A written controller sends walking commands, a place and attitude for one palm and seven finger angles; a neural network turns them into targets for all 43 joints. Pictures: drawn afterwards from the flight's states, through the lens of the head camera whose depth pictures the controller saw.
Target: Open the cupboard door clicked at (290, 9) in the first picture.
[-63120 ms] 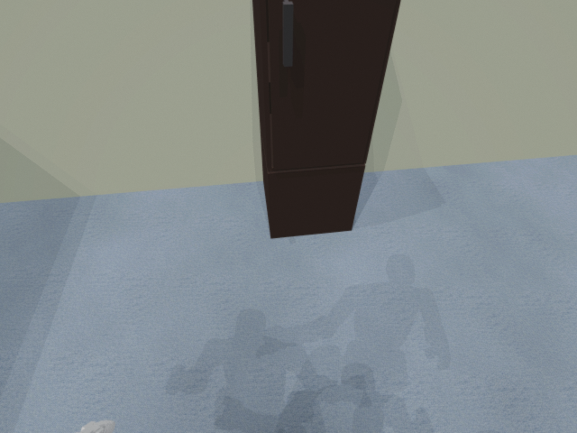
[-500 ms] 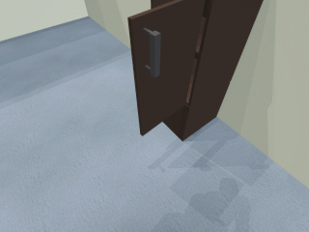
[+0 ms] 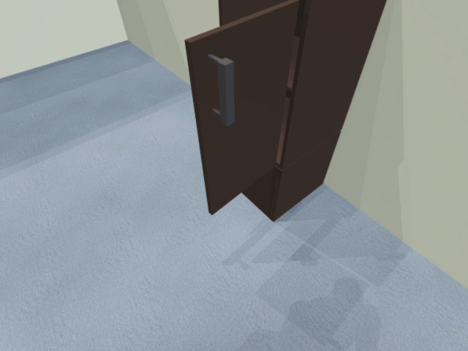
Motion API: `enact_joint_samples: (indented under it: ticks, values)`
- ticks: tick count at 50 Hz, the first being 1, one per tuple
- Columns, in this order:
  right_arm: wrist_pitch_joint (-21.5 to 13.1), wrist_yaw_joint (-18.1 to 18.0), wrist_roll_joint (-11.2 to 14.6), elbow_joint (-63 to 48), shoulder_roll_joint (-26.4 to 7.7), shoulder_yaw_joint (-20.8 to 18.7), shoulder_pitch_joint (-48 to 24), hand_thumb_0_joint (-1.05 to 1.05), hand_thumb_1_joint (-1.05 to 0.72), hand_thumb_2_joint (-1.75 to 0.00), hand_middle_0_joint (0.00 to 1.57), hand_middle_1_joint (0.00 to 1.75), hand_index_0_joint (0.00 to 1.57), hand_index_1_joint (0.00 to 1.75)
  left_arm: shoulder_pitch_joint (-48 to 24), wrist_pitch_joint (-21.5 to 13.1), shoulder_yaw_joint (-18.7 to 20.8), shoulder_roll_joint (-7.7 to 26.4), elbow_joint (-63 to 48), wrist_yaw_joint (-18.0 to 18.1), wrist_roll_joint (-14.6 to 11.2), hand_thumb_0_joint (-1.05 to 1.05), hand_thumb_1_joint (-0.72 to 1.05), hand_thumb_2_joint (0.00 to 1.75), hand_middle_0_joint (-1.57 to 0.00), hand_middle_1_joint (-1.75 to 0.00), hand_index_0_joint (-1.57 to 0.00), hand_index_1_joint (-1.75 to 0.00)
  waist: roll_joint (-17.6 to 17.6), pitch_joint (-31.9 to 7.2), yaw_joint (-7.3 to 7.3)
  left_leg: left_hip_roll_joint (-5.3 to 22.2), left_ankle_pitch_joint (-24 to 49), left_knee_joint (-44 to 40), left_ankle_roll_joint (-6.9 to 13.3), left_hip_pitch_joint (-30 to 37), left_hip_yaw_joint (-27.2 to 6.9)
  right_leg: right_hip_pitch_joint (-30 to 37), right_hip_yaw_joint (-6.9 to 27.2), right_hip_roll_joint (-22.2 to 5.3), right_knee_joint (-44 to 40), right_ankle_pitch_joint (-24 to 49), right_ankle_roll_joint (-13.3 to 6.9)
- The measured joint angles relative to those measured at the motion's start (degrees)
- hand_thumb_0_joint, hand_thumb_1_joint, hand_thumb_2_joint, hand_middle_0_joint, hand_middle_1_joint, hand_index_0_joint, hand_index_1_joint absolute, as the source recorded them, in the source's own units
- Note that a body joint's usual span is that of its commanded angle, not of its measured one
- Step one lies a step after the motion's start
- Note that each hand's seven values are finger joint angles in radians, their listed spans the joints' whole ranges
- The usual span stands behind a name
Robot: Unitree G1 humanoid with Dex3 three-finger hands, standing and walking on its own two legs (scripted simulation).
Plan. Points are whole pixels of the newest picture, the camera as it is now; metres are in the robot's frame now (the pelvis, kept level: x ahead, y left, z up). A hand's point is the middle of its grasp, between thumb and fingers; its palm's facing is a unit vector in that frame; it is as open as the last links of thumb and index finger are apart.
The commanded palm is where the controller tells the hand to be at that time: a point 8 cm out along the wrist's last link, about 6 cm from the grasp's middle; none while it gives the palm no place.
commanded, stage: let the arm hang, fingers relaxed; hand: left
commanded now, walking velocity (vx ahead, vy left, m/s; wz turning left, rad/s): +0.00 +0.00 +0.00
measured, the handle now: (220, 90) +0.61 +0.06 +0.13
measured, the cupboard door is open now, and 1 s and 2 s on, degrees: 94 94 94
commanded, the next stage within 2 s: look to check the result in 0.04 s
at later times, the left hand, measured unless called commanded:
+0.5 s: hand out of the picture +0.02 +0.17 -0.17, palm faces +0.04 -0.97 -0.23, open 7.3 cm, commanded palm none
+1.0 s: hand out of the picture +0.04 +0.17 -0.17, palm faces +0.02 -0.97 -0.25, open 7.3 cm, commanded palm none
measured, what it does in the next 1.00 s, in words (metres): stands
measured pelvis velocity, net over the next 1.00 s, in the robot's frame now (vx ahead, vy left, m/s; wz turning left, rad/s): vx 0.02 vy -0.02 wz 0.00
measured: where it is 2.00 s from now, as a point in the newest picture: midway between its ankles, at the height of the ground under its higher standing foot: outside the picture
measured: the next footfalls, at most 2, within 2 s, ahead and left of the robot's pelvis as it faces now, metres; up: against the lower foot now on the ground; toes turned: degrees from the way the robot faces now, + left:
none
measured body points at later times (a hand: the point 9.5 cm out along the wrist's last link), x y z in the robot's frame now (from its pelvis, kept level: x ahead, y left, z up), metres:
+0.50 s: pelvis +0.01 -0.01 +0.00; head +0.03 -0.02 +0.45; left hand +0.02 +0.22 -0.15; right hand +0.02 -0.24 -0.17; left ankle +0.02 +0.11 -0.74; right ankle -0.02 -0.10 -0.74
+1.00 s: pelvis +0.02 -0.02 +0.00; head +0.04 -0.03 +0.45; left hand +0.04 +0.22 -0.15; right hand +0.04 -0.26 -0.16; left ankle +0.02 +0.11 -0.74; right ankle -0.02 -0.10 -0.74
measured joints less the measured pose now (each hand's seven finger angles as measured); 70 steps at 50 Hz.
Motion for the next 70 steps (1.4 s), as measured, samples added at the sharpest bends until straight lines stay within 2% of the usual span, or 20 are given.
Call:
enact_joint_samples:
  ticks: [48, 70]
  values:
    - [0.0, -0.1, 0.1, 0.1, -4.1, -0.1, -4.8, 0.0, -0.91, -0.9, 0.2, 0.3, 0.2, 0.3, -3.2, -0.7, 0.1, 3.4, -0.3, -0.4, -0.2, 0.0, 0.91, 0.9, -0.2, -0.3, -0.2, -0.3, -0.1, 1.0, 0.19, 1.7, -0.3, -2.8, -1.9, 3.2, -0.5, 3.8, -0.3, 1.9, -4.3, 0.4, -1.6]
    - [-0.1, 0.0, 0.2, 0.2, -5.2, -0.1, -5.4, 0.0, -0.91, -0.9, 0.2, 0.3, 0.2, 0.3, -4.1, -0.7, 0.2, 4.7, 0.0, -0.7, -0.2, 0.0, 0.91, 0.9, -0.2, -0.3, -0.2, -0.3, -0.3, 1.3, 0.24, 1.9, -0.2, -3.6, -2.0, 3.7, -0.2, 4.3, 0.0, 2.1, -5.4, 0.8, -1.7]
